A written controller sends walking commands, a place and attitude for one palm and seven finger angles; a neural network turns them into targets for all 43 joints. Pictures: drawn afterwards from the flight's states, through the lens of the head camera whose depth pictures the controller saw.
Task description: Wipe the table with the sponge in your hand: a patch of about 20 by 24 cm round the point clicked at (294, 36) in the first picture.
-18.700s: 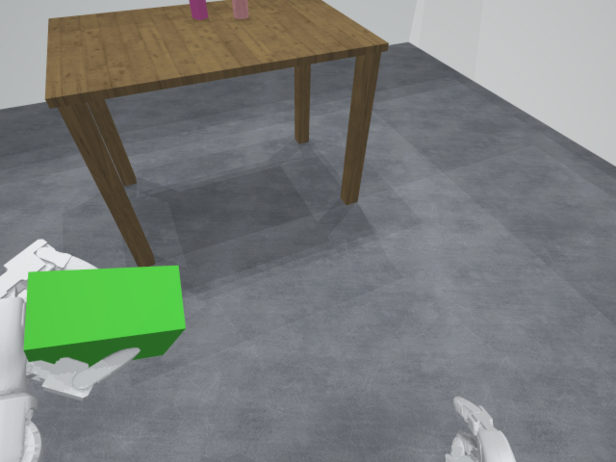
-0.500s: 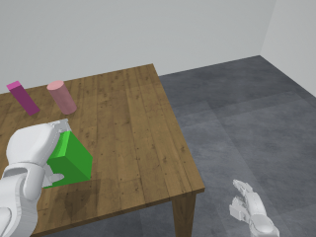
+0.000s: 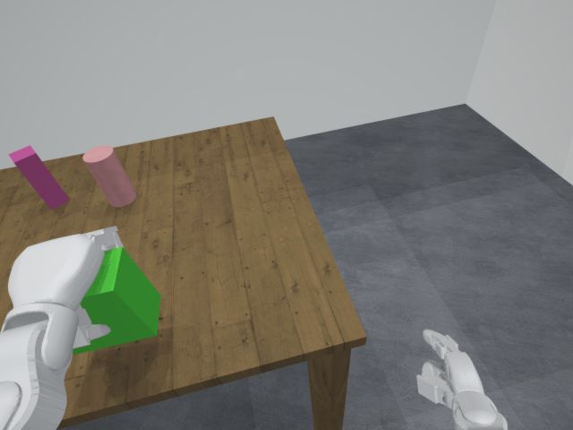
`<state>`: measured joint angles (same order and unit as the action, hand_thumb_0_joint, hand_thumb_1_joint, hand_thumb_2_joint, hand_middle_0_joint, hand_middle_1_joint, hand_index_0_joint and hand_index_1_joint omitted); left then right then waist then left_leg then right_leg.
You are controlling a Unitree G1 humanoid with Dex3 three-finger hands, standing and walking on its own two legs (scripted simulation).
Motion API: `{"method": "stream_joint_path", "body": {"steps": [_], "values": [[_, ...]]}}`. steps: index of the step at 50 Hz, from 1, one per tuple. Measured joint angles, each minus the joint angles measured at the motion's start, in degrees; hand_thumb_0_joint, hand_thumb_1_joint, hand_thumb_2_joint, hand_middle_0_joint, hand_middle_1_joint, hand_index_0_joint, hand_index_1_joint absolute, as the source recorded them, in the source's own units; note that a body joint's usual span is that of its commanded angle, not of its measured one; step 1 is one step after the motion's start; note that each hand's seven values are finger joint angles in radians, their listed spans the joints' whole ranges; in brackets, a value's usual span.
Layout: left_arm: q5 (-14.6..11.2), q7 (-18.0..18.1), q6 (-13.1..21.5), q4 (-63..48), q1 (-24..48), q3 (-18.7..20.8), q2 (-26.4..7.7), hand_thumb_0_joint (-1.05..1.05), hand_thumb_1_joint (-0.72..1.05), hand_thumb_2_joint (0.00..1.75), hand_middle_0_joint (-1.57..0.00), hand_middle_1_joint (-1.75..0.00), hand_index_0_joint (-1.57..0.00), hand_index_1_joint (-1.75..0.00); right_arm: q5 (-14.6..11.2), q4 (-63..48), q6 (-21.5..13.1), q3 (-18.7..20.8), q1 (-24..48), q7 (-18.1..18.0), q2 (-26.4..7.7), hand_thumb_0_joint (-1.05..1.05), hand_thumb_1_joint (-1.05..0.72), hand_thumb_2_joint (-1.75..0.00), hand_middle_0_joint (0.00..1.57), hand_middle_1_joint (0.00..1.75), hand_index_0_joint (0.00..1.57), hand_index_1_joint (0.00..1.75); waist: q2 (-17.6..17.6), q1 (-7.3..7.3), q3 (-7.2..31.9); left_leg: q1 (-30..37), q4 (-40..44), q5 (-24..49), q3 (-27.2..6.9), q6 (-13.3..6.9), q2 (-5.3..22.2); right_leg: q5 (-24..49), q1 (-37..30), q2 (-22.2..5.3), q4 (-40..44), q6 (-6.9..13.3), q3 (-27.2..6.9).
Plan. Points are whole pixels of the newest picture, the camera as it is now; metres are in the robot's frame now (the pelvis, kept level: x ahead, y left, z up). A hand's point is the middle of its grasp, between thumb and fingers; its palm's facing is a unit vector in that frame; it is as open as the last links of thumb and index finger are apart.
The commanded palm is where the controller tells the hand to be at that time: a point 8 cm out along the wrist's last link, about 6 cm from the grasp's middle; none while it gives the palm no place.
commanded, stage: move the sponge above the wiping area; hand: left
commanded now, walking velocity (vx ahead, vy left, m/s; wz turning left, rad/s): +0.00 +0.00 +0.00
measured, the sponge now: (104, 310) +0.21 +0.29 +0.08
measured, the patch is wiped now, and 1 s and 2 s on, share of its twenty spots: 0.00 0.00 0.00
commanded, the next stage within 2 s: lower the sponge onto the table in 1.24 s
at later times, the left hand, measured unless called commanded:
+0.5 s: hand (103, 301) +0.21 +0.28 +0.11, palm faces +0.04 -0.08 -1.00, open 10.0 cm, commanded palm +0.19 +0.28 +0.17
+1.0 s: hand (100, 302) +0.21 +0.28 +0.11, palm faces +0.03 -0.07 -1.00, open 10.0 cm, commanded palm +0.18 +0.28 +0.18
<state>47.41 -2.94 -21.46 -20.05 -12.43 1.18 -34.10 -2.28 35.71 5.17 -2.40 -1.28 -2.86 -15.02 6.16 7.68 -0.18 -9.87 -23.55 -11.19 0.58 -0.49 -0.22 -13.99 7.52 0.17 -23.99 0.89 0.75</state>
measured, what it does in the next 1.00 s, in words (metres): stands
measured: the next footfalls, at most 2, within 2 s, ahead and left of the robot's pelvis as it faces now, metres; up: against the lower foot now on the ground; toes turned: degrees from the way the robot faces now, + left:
none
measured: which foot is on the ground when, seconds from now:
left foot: down 0.00-1.00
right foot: down 0.00-1.00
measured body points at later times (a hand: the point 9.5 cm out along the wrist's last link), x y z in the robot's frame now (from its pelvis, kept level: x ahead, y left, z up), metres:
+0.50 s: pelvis +0.00 +0.00 +0.00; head -0.01 -0.05 +0.45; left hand +0.20 +0.28 +0.16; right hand +0.24 -0.21 -0.09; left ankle +0.02 +0.12 -0.74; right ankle -0.01 -0.11 -0.74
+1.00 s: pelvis +0.01 +0.00 +0.00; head +0.00 -0.04 +0.45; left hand +0.20 +0.28 +0.16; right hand +0.25 -0.20 -0.09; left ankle +0.02 +0.12 -0.74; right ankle -0.01 -0.11 -0.74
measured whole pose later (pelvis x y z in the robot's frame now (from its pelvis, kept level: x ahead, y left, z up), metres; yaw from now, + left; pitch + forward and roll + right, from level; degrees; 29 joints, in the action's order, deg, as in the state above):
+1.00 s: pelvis +0.01 +0.00 +0.00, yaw +0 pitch -2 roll +0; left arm 48.2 -1.4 -16.7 -19.0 -15.7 0.6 -32.8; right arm -1.9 35.9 3.7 -1.1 -3.1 -3.7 -15.4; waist 6.1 7.9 -0.3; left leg -9.8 -24.4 -12.3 0.0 -0.4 -0.1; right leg -14.7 6.8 0.4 -23.8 1.0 1.2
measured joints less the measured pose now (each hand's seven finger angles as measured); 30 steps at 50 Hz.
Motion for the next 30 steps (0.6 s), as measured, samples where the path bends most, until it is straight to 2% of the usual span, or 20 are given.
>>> {"method": "stream_joint_path", "body": {"steps": [6, 10, 14, 19, 23, 30], "values": [[-0.03, -0.02, 0.53, -0.02, -1.84, -0.10, 0.81, -0.01, -0.50, 1.04, -0.74, -1.34, -0.75, -1.35, -0.06, 0.26, -0.48, 0.66, -1.14, -0.37, -0.73, 0.01, -0.91, -0.90, 0.20, 0.30, 0.20, 0.30, 0.27, -0.17, -0.08, -0.16, -0.40, -0.11, -0.08, 0.04, 0.07, -0.15, 0.15, 0.08, -0.40, 0.07, 0.06], [0.64, 0.56, 2.50, 1.69, -1.11, -1.35, 1.11, -0.01, -0.50, 1.04, -0.74, -1.34, -0.75, -1.35, 0.11, 0.70, -0.99, 0.95, -1.71, -0.87, -0.76, 0.01, -0.91, -0.90, 0.20, 0.30, 0.20, 0.30, 0.27, -0.06, -0.18, -0.18, -0.51, -0.08, -0.32, 0.12, 0.10, -0.18, 0.07, 0.12, -0.47, 0.18, 0.28], [0.71, 1.58, 3.60, 2.74, -0.71, -0.92, 0.99, -0.01, -0.50, 1.04, -0.74, -1.34, -0.75, -1.35, 0.15, 1.09, -1.24, 0.97, -1.66, -0.86, -0.27, 0.01, -0.91, -0.90, 0.20, 0.30, 0.20, 0.30, 0.15, -0.20, -0.28, 0.02, -0.54, -0.14, -0.23, 0.29, 0.37, -0.09, -0.12, 0.40, -0.38, 0.36, 0.17], [0.44, 2.28, 3.01, 3.71, -0.53, 0.03, 1.29, -0.01, -0.50, 1.04, -0.74, -1.34, -0.75, -1.35, 0.01, 1.18, -1.29, 0.93, -1.47, -0.51, 0.01, 0.01, -0.91, -0.90, 0.20, 0.30, 0.20, 0.30, 0.18, -0.52, -0.02, 0.01, -0.57, -0.22, -0.15, 0.42, 0.55, -0.09, -0.08, 0.58, -0.34, 0.46, 0.06], [0.65, 1.95, 2.12, 3.73, -0.82, -0.64, 2.25, -0.01, -0.50, 1.04, -0.74, -1.34, -0.75, -1.34, -0.05, 0.92, -1.39, 0.97, -1.31, -0.37, -0.29, 0.01, -0.91, -0.90, 0.20, 0.30, 0.20, 0.30, 0.44, -0.61, 0.04, -0.02, -0.56, -0.25, -0.17, 0.38, 0.47, -0.18, -0.03, 0.51, -0.41, 0.43, 0.07], [1.55, 2.15, 3.70, 3.84, -1.23, -2.04, 2.22, -0.01, -0.50, 1.04, -0.74, -1.34, -0.75, -1.34, 0.29, 0.75, -1.33, 1.07, -1.25, -0.55, -0.23, 0.01, -0.91, -0.90, 0.20, 0.30, 0.20, 0.30, 0.25, -0.26, 0.08, 0.13, -0.53, -0.41, -0.25, 0.37, 0.42, -0.41, -0.18, 0.47, -0.44, 0.46, 0.13]]}}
